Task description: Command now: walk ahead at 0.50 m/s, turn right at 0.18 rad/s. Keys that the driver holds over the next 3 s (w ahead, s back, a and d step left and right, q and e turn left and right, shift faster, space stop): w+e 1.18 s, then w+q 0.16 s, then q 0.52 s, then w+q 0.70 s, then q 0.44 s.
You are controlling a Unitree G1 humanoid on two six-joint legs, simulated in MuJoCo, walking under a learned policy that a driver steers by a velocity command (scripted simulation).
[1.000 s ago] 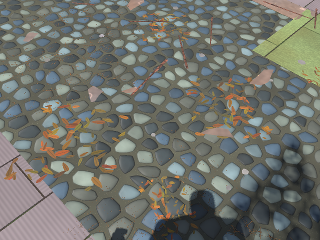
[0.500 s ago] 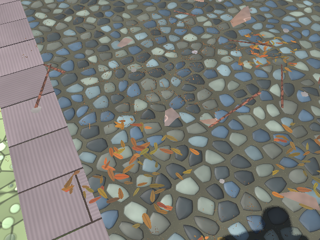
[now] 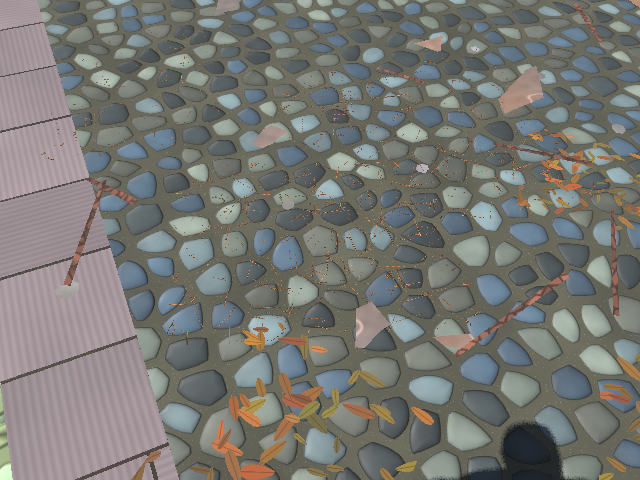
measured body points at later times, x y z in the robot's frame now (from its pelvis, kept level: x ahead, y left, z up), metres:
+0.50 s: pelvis +0.29 -0.09 -0.01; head +0.32 -0.10 +0.44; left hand +0.46 +0.16 -0.11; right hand +0.36 -0.39 -0.11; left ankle +0.32 +0.08 -0.66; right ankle +0.30 -0.15 -0.75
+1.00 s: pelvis +0.57 -0.12 +0.00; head +0.60 -0.13 +0.44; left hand +0.84 +0.04 -0.11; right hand +0.51 -0.41 -0.11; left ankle +0.64 -0.04 -0.75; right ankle +0.50 -0.24 -0.66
